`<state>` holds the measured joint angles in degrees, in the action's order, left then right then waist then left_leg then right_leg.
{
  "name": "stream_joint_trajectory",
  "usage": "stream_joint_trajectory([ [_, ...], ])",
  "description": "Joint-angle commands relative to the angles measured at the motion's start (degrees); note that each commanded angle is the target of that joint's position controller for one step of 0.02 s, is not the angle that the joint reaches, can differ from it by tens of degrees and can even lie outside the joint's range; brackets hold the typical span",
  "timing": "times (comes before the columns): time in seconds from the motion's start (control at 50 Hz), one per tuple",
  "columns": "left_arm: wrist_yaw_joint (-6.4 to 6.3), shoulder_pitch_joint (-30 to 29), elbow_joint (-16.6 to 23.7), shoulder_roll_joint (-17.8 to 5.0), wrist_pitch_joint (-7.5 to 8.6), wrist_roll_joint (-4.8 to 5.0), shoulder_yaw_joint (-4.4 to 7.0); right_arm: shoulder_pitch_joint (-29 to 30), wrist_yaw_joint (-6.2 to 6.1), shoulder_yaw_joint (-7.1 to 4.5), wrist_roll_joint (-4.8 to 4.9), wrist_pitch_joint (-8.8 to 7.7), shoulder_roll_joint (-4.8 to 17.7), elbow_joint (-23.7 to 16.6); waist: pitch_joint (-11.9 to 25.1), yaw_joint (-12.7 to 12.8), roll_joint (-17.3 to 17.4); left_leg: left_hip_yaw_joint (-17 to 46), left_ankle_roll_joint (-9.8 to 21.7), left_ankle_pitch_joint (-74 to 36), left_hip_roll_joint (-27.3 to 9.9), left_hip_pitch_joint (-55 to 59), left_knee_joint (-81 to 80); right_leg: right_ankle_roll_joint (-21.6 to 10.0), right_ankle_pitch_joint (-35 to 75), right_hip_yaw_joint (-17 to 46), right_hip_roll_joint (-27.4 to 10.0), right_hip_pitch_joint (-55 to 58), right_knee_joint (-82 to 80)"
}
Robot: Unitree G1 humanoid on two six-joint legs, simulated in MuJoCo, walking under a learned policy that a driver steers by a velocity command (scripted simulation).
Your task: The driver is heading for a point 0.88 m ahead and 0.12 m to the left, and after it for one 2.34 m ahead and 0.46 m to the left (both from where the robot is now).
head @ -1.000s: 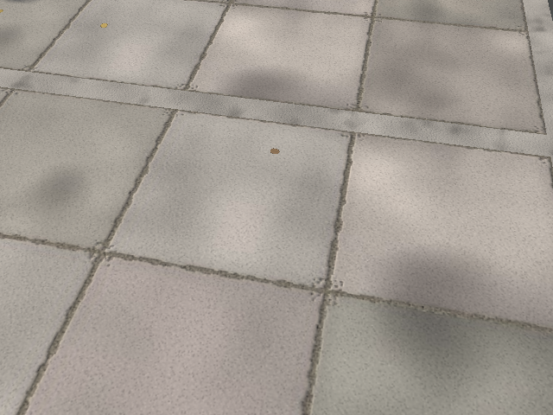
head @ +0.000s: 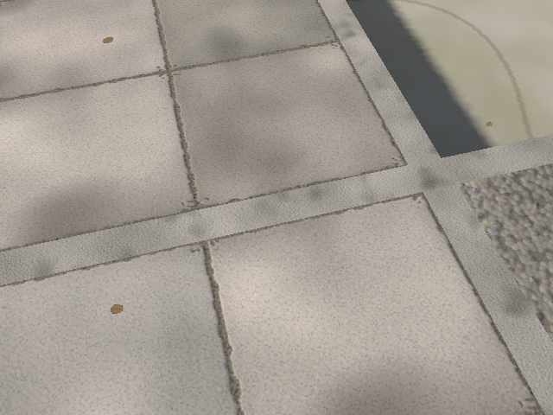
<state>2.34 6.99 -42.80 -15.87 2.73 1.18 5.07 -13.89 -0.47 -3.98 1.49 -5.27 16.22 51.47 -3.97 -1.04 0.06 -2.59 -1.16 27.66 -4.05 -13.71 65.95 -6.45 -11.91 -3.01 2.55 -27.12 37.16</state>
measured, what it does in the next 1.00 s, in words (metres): walks ahead, turning left: left foot, then right foot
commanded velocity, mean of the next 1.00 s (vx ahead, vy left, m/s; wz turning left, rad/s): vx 0.50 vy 0.00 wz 0.17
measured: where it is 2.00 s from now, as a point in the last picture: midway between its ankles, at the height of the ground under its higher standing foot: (221, 196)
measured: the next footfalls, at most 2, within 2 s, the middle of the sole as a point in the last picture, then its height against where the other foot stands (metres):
left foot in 0.48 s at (240, 403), level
right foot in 0.96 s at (307, 290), level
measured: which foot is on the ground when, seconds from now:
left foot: up 0.00-0.46, down 0.48-0.98, up 1.00-1.00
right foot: down 0.00-0.48, up 0.50-0.94, down 0.96-1.00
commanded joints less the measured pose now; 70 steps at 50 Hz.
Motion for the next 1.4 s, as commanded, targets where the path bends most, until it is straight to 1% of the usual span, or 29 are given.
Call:
stream_joint_trajectory([
  [0.02,-0.5,9.2,1.4,-7.4,1.41,-0.17,1.96,4.6,0.12,-0.75,0.02,-4.02,6.5,-6.9,10.6,3.7,-0.2,7.0,2.4,-6.2,-2.2,-31.0,7.0,-11.9,5.1,30.4,-16.9,32.6,-20.7],
  [0.06,-0.89,4.6,2.9,-4.6,1.58,-1.13,0.84,2.0,0.15,-1.53,-1.01,-2.3,7.3,-5.7,8.5,0.3,-1.5,7.1,1.7,-10.0,-4.7,-22.5,1.1,-10.4,13.2,23.4,-14.3,21.8,-23.0],
  [0.14,-2.08,8.2,1.0,-7.1,2.3,-0.77,1.22,5.2,0.02,-0.8,-2.01,-0.37,4.1,-6.9,5.6,0.6,-1.5,5.0,-0.9,-18.0,-4.3,-23.0,-9.6,-10.1,21.9,16.1,-12.4,17.1,-26.3],
  [0.24,-2.82,11.5,-1.0,-7.3,2.12,-0.55,0.89,13.4,0.93,0.04,-1.26,-0.76,2.6,-8.8,3.0,4.2,-3.7,3.3,-0.6,-35.5,-1.7,-22.1,-28.6,-6.0,15.5,10.7,-9.8,18.5,-27.4],
  [0.36,-2.92,15.4,-4.4,-7.8,1.72,-0.94,0.93,19.1,3.13,0.69,-0.25,-1.32,3.1,-11.3,-0.5,6.5,-3.4,2.8,3.5,-31.8,-0.3,-27.9,-35.1,-5.0,17.8,9.6,-15.6,31.2,-25.0],
  [0.42,-3.46,13.5,-4.4,-9.1,1.0,-1.11,1.24,15.4,4.15,0.21,-0.16,-1.34,4.6,-11.3,2.7,3.6,-4.9,0.7,6.5,-24.2,3.0,-21.6,-35.8,-2.9,37.3,6.5,-16.2,34.8,-18.8],
  [0.46,-3.87,11.2,-3.6,-9.7,0.26,-1.25,1.12,3.3,3.76,-1.79,-0.56,-0.87,8.2,-8.3,10.5,-2.9,-4.6,-2.3,9.2,-24.6,7.5,-4.5,-37.1,-0.5,53.8,2.4,-13.1,32.7,-3.0],
  [0.48,-4.27,11.4,-2.3,-8.9,0.35,-1.86,0.49,-5.5,3.2,-2.86,-0.94,-0.52,11.4,-6.9,16.6,-6.3,-0.5,8.0,12.4,-27.2,0.6,12.1,-36.0,1.6,41.3,0.8,-11.2,20.9,12.5],
  [0.5,-3.22,18.1,-1.1,-2.3,1.75,-2.44,-1.53,-9.8,3.21,-3.99,-0.93,-0.49,15.9,-6.5,23.1,-2.7,13.7,37.9,23.6,-18.1,-13.0,33.2,-39.9,6.5,0.6,1.5,0.4,-4.1,35.4],
  [0.52,-2.44,15.5,-1.5,-5.0,3.58,-1.53,-1.47,-10.5,3.22,-2.66,-0.14,-0.22,11.1,-6.0,25.1,-4.7,11.6,48.2,23.5,-10.5,-14.3,37.5,-47.5,5.8,-18.7,9.7,1.3,-13.2,41.4],
  [0.54,-1.74,9.9,0.7,-7.8,4.89,0.45,-0.83,-7.0,2.84,-2.11,-0.24,0.01,9.1,-7.0,16.5,-5.0,8.5,40.7,20.6,-9.0,-12.9,31.2,-48.7,4.8,-15.1,10.7,-2.1,-18.2,41.9],
  [0.56,-1.8,6.4,1.6,-7.7,5.59,0.46,-1.05,-3.4,2.6,-1.82,-0.58,0.18,8.3,-8.3,11.5,-3.7,2.4,34.4,19.0,-12.7,-10.9,22.4,-49.6,4.4,-10.8,9.7,-4.6,-17.1,38.2],
  [0.58,-2.12,4.7,1.9,-7.6,5.7,-0.76,-0.75,-0.6,2.52,-1.4,-0.86,0.3,7.1,-9.1,7.5,-1.8,-1.0,29.9,18.2,-18.4,-8.9,14.2,-50.8,4.8,-8.3,8.9,-6.3,-14.8,33.0],
  [0.6,-2.42,5.4,2.2,-7.7,5.22,-1.55,-0.35,0.8,2.32,-0.96,-1.44,0.24,6.4,-9.9,6.6,0.2,-0.2,27.1,17.9,-23.3,-7.3,9.1,-52.1,5.3,-6.8,8.9,-7.6,-11.0,29.7],
  [0.68,-3.25,5.5,3.5,-5.2,3.13,-2.22,-0.68,0.4,1.25,-1.56,-0.96,0.27,8.2,-10.8,5.4,1.9,2.9,20.7,18.2,-31.2,-4.4,0.3,-54.5,8.7,-2.6,6.8,-7.9,-7.8,18.8],
  [0.78,-2.84,-5.1,6.5,-2.9,3.58,-1.72,-1.62,-4.1,-0.07,-2.1,-0.04,1.35,9.2,-10.2,4.5,-2.2,4.3,16.9,13.9,-26.8,-0.2,-2.7,-52.8,10.2,15.7,5.9,-4.0,-2.5,-1.8],
  [0.86,-1.82,-9.0,8.2,-4.9,4.5,-0.81,-1.06,-7.4,-0.46,-2.09,0.26,2.43,8.7,-9.8,4.7,-3.2,5.2,23.0,13.0,-22.7,-2.3,2.9,-47.9,9.5,14.3,7.6,-2.2,-0.6,-8.6],
  [0.9,-1.32,-7.3,7.9,-6.1,5.13,-0.74,-0.61,-7.3,-0.65,-2.09,-0.21,2.67,8.5,-9.9,5.1,-2.1,6.7,25.4,12.2,-23.4,-4.3,6.4,-44.7,7.9,10.8,7.5,-2.6,1.1,-10.1],
  [0.94,-1.51,0.0,6.0,-7.6,5.7,-1.34,0.36,-6.6,-0.49,-1.46,-0.61,2.73,6.6,-10.2,8.1,1.8,7.2,24.2,10.2,-29.7,-1.9,6.3,-37.9,4.6,9.9,6.1,-3.0,11.9,-13.4],
  [0.96,-1.89,7.5,5.2,-10.1,5.92,-2.29,1.1,-6.0,-0.19,-0.36,-1.23,2.42,4.0,-11.1,14.6,5.4,4.0,20.5,8.3,-27.5,0.9,1.4,-25.4,0.9,9.5,12.2,-10.0,24.6,-11.3],
  [0.98,-1.99,15.1,3.2,-15.5,5.29,-3.02,2.63,-13.6,-0.24,0.68,-0.18,1.69,0.9,-11.8,22.6,4.3,-10.6,12.5,3.8,-12.1,9.0,-17.4,-6.1,-8.7,1.8,34.2,-21.6,45.0,-12.7],
  [1.0,-1.35,17.6,1.5,-12.8,4.77,-1.21,2.32,-14.7,-0.23,0.62,0.37,1.2,3.6,-11.5,21.9,5.0,-16.9,12.3,2.9,6.0,8.2,-28.1,3.6,-11.5,-10.3,49.0,-26.1,46.8,-18.8],
  [1.02,-1.37,14.9,2.0,-8.7,4.55,-0.51,1.1,-9.4,-0.06,-0.45,0.61,1.16,7.9,-11.7,13.4,5.9,-9.7,13.7,3.0,2.2,5.5,-32.3,7.5,-9.0,-15.6,43.1,-24.0,40.4,-19.9],
  [1.04,-1.45,11.8,2.6,-7.2,4.07,-0.97,0.44,-4.4,-0.01,-0.46,0.06,1.23,8.0,-12.7,8.5,5.6,-5.0,11.5,3.0,-2.3,3.3,-32.0,7.1,-7.0,-12.2,35.1,-21.3,33.5,-20.6],
  [1.08,-1.33,8.0,2.5,-5.0,3.75,-1.65,-0.61,-1.0,0.33,-0.6,-1.12,1.16,6.7,-13.8,3.5,2.9,-4.1,9.6,2.9,-7.8,-0.1,-28.8,0.5,-5.9,-1.6,26.1,-16.9,23.2,-23.7],
  [1.14,-1.24,7.9,1.5,-5.7,4.04,-1.19,-0.51,-1.9,0.75,0.06,-1.01,1.45,3.8,-13.9,4.1,1.3,-6.2,6.9,1.9,-10.9,-1.4,-25.0,-5.6,-6.7,7.6,19.6,-14.8,18.9,-26.6],
  [1.24,-1.82,10.3,-0.6,-8.8,3.36,-0.39,0.18,6.8,1.17,1.34,-1.25,0.79,1.6,-16.1,3.2,3.7,-4.3,4.4,0.9,-24.7,-1.2,-22.4,-23.7,-5.7,14.0,11.5,-13.1,18.2,-28.4],
  [1.34,-1.84,15.5,-3.5,-10.0,2.19,0.35,0.2,14.4,2.23,1.18,-0.37,0.24,2.4,-18.6,1.6,6.1,-4.5,3.3,1.8,-28.2,1.0,-19.6,-33.3,-4.3,13.8,10.8,-15.0,22.7,-26.3],
  [1.4,-2.22,15.6,-4.4,-11.2,1.17,0.39,0.51,13.4,2.76,0.54,-0.42,-0.15,4.1,-19.1,2.3,4.0,-5.4,2.5,4.1,-23.2,2.3,-15.7,-36.9,-2.7,20.5,11.1,-16.8,26.8,-22.0],
])
Velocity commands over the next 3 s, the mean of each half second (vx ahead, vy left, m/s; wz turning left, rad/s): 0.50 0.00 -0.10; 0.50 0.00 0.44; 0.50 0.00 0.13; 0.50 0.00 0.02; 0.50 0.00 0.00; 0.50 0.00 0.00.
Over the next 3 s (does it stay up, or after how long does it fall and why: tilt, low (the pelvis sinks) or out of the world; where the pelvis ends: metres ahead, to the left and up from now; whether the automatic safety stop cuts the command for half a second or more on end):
stays up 1.59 0.38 0.02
